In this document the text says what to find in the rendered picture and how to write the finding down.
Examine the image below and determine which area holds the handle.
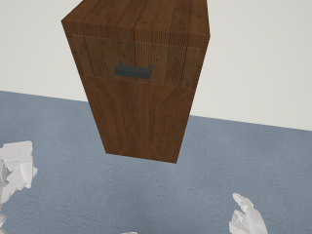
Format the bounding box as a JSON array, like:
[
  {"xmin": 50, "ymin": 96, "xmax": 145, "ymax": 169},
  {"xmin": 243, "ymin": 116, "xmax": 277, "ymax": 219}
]
[{"xmin": 114, "ymin": 61, "xmax": 152, "ymax": 80}]

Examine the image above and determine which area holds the left robot hand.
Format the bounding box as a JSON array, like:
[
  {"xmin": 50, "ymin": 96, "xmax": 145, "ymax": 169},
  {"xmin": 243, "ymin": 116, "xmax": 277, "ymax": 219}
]
[{"xmin": 0, "ymin": 140, "xmax": 38, "ymax": 212}]

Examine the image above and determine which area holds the right robot hand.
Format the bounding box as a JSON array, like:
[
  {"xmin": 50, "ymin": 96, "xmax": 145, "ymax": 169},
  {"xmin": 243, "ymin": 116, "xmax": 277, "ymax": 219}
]
[{"xmin": 229, "ymin": 193, "xmax": 268, "ymax": 234}]

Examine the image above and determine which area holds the drawer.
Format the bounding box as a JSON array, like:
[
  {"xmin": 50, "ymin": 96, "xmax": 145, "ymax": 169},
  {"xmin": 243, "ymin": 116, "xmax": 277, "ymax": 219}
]
[{"xmin": 72, "ymin": 34, "xmax": 200, "ymax": 89}]

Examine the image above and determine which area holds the cabinet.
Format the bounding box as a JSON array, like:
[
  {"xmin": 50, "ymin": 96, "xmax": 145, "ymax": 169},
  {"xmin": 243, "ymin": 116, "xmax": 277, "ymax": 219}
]
[{"xmin": 61, "ymin": 0, "xmax": 211, "ymax": 164}]

